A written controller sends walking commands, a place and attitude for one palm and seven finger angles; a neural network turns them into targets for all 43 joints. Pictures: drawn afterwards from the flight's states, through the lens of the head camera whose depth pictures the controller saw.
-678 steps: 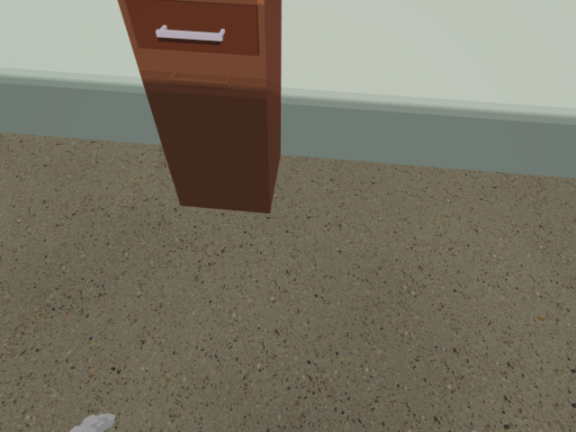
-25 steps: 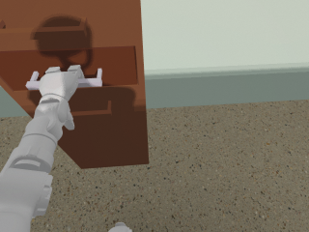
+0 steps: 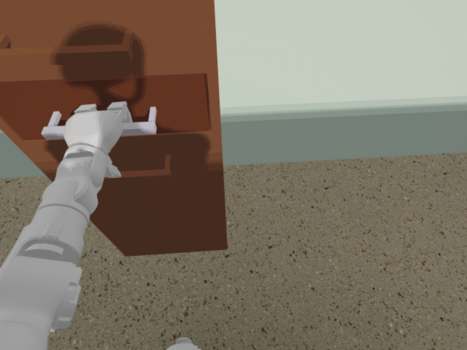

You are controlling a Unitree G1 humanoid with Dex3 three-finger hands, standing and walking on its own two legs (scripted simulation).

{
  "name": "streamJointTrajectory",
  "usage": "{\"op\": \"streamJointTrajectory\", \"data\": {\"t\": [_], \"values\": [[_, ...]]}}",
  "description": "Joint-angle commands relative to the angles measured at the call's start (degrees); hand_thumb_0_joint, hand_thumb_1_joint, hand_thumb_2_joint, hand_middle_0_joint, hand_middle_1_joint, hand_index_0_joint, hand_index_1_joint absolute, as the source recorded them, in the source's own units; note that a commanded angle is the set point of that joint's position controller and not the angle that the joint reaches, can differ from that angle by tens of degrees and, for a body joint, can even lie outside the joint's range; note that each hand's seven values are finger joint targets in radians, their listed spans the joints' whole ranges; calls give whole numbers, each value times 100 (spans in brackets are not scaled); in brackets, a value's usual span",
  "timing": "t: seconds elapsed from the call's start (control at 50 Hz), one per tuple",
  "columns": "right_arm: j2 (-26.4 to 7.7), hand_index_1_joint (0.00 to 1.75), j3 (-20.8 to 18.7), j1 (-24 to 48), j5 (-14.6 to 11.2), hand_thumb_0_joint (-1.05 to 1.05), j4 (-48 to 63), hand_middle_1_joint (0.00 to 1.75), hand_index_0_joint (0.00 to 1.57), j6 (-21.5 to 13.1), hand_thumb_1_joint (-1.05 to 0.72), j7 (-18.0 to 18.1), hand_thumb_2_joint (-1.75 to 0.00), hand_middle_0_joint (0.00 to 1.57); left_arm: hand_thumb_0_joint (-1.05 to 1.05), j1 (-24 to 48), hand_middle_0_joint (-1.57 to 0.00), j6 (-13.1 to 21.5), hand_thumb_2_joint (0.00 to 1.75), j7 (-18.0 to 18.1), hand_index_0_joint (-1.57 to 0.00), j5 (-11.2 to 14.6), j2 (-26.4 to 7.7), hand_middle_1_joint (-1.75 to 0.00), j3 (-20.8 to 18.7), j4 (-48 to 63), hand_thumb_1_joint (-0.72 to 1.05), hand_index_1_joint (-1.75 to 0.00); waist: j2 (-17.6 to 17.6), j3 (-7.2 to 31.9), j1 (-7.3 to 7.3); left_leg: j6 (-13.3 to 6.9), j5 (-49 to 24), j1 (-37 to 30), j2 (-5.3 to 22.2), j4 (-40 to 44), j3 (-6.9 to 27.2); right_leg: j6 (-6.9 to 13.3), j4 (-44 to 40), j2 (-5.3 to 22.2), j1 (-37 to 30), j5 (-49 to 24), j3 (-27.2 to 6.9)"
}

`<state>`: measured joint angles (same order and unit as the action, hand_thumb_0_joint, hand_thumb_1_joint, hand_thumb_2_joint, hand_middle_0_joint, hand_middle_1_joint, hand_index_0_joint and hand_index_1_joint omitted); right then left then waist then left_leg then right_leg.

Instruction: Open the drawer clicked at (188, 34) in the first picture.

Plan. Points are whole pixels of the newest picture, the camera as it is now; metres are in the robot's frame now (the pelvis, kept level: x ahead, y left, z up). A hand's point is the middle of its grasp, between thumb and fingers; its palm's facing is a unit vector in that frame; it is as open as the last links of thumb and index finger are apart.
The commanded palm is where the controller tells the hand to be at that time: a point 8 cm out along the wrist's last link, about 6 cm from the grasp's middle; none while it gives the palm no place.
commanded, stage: close the thumb around the handle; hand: left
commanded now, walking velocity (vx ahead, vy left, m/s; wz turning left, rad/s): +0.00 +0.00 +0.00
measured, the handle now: (102, 122) +0.51 +0.23 +0.08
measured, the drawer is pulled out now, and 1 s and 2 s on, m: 0.00 0.02 0.11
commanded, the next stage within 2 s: pull the drawer open in 0.38 s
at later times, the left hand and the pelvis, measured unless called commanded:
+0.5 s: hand (104, 151) +0.46 +0.23 +0.06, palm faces -0.04 -0.04 -1.00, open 5.1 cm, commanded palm +0.44 +0.23 +0.11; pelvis +0.00 +0.00 +0.00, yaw +0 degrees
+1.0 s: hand (104, 164) +0.43 +0.22 +0.06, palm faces -0.01 -0.08 -1.00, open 5.5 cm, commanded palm +0.38 +0.23 +0.11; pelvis +0.03 +0.00 +0.01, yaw -2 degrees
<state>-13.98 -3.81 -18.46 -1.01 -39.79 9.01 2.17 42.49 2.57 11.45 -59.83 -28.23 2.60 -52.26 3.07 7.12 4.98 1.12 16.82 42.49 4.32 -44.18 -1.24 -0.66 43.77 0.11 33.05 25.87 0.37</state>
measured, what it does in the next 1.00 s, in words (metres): stands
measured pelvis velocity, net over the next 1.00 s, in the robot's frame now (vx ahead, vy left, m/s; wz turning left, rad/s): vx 0.03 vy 0.00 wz -0.03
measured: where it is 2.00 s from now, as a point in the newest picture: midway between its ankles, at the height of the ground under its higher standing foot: outside the picture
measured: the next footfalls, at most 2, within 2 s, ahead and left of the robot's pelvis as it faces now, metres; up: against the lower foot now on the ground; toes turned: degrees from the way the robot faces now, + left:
none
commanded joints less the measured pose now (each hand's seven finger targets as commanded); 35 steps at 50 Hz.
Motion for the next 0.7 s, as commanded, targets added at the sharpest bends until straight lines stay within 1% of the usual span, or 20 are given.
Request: {"op": "streamJointTrajectory", "data": {"t": [0.0, 0.04, 0.1, 0.12, 0.16, 0.18, 0.24, 0.26, 0.28, 0.3, 0.34, 0.38, 0.44, 0.46, 0.48, 0.56, 0.58, 0.6, 0.62, 0.68], "values": [[-893, 30, -315, -512, 47, 0, 376, 30, 20, -87, -90, 99, -90, 20, 0, 2419, -37, 93, 71, 201, -37, 1, -1478, -130, -459, 1091, 45, -130, -17, 2131, 95, -405, -1845, -2357, -460, 113, -149, 194, -648, -378, 27, -2480, 166], [-899, 30, -312, -506, 51, 0, 403, 30, 20, -66, -90, 107, -90, 20, 0, 2231, -38, 141, 76, 211, -38, -6, -1707, -131, -681, 1091, 56, -131, -56, 2260, -3, -396, -1947, -2280, -472, 121, -162, 190, -608, -372, -181, -2648, 151], [-884, 30, -320, -468, 39, 0, 412, 30, 20, -61, -90, 86, -90, 20, 0, 2263, -39, 130, 83, 218, -39, 3, -1418, -133, -442, 1176, 73, -133, 48, 2111, 59, -390, -1925, -2329, -469, 115, -176, 199, -630, -384, -26, -2576, 172], [-885, 30, -315, -482, 41, 0, 399, 30, 20, -66, -90, 86, -90, 20, 0, 2269, -39, 139, 85, 213, -39, 39, -1497, -134, -521, 1105, 79, -134, -115, 2063, 82, -407, -1887, -2253, -463, 110, -181, 188, -669, -368, -119, -2602, 156], [-913, 30, -327, -494, 43, 0, 397, 30, 20, -48, -90, 101, -90, 20, 0, 2169, -40, 153, 90, 230, -40, 2, -1770, -135, -724, 1162, 90, -135, 42, 2248, -20, -391, -1997, -2300, -473, 108, -178, 200, -598, -376, -169, -2703, 150], [-893, 30, -329, -476, 47, 0, 412, 30, 20, -50, -90, 90, -90, 20, 0, 2168, -40, 146, 90, 220, -40, 14, -1583, -135, -582, 1200, 90, -135, 99, 2255, 2, -392, -2074, -2356, -478, 103, -192, 199, -597, -378, -159, -2784, 155], [-892, 30, -351, -474, 54, 0, 431, 30, 20, -46, -90, 74, -90, 20, 0, 2059, -40, 198, 90, 218, -40, 47, -1559, -135, -627, 1359, 90, -135, 42, 2365, -31, -388, -2194, -2467, -457, 100, -171, 196, -586, -389, -194, -2829, 168], [-887, 30, -353, -453, 47, 0, 438, 30, 20, -32, -90, 69, -90, 20, 0, 1930, -40, 195, 90, 218, -40, 36, -1561, -135, -640, 1332, 90, -135, 117, 2321, -64, -376, -2194, -2471, -461, 106, -170, 213, -577, -401, -165, -2783, 182], [-877, 30, -347, -418, 42, 0, 448, 30, 20, -31, -90, 59, -90, 20, 0, 1946, -40, 169, 90, 213, -40, 53, -1379, -135, -490, 1316, 90, -135, 85, 2167, -6, -383, -2089, -2427, -465, 120, -178, 206, -614, -399, -102, -2700, 189], [-888, 30, -348, -426, 34, 0, 431, 30, 20, -28, -90, 60, -90, 20, 0, 2029, -40, 148, 90, 218, -40, 40, -1373, -135, -474, 1271, 90, -135, 10, 2016, 40, -378, -1968, -2376, -450, 143, -156, 204, -628, -402, -5, -2543, 211], [-892, 30, -356, -424, 34, 0, 433, 30, 20, -26, -90, 55, -90, 20, 0, 2132, -40, 155, 90, 240, -40, 28, -1351, -135, -439, 1360, 90, -135, 116, 2091, 42, -372, -1968, -2492, -436, 167, -132, 214, -629, -409, 56, -2449, 207], [-890, 30, -363, -437, 41, 0, 409, 30, 20, -26, -90, 53, -90, 20, 0, 2176, -40, 104, 90, 258, -40, 15, -1258, -135, -373, 1277, 90, -135, 32, 2011, 82, -375, -1899, -2537, -420, 170, -108, 218, -648, -413, 176, -2307, 234], [-882, 30, -358, -444, 42, 0, 422, 30, 20, -33, -90, 51, -90, 20, 0, 2210, -40, 124, 90, 237, -40, 54, -1301, -135, -401, 1378, 90, -135, 141, 2268, 41, -370, -1989, -2634, -432, 163, -114, 220, -623, -406, 52, -2407, 209], [-880, 30, -351, -440, 42, 0, 430, 30, 20, -32, -90, 55, -90, 20, 0, 2159, -40, 102, 90, 231, -40, 66, -1237, -135, -368, 1309, 90, -135, 68, 2150, 51, -375, -1982, -2591, -434, 159, -105, 226, -631, -411, 81, -2400, 222], [-872, 30, -356, -426, 52, 0, 440, 30, 20, -38, -90, 42, -90, 20, 0, 2202, -40, 122, 90, 218, -40, 78, -1132, -135, -288, 1448, 90, -135, 145, 2213, 33, -370, -2013, -2628, -434, 170, -111, 223, -626, -406, 65, -2429, 223], [-844, 30, -376, -303, 65, 0, 563, 30, 20, -10, -90, 1, -90, 20, 0, 1428, -40, 184, 90, 179, -40, 127, -1129, -135, -448, 1811, 90, -135, 148, 2480, -191, -365, -2438, -2788, -424, 170, -125, 241, -566, -420, -220, -2779, 235], [-826, 30, -383, -241, 61, 0, 612, 30, 20, -10, -90, -15, -90, 20, 0, 1198, -40, 176, 90, 183, -40, 149, -1050, -135, -426, 1938, 90, -135, 221, 2481, -233, -357, -2476, -2824, -427, 179, -144, 246, -571, -426, -245, -2780, 245], [-813, 30, -377, -194, 45, 0, 633, 30, 20, 0, -90, -28, -90, 20, 0, 989, -40, 131, 90, 184, -40, 173, -926, -135, -350, 1934, 90, -135, 55, 2321, -209, -374, -2434, -2746, -434, 193, -157, 237, -612, -428, -278, -2809, 247], [-829, 30, -369, -164, 50, 0, 628, 30, 20, 3, -90, -32, -90, 20, 0, 936, -40, 117, 90, 185, -40, 201, -981, -135, -404, 2007, 90, -135, -92, 2281, -197, -386, -2450, -2669, -428, 210, -166, 229, -643, -413, -414, -2927, 227], [-839, 30, -348, -36, 17, 0, 720, 30, 20, 20, -90, -30, -90, 20, 0, 490, -40, 4, 90, 198, -40, 208, -1230, -135, -629, 2221, 90, -135, -31, 2196, -352, -378, -2401, -2567, -458, 303, -214, 229, -637, -408, -611, -3040, 227]]}}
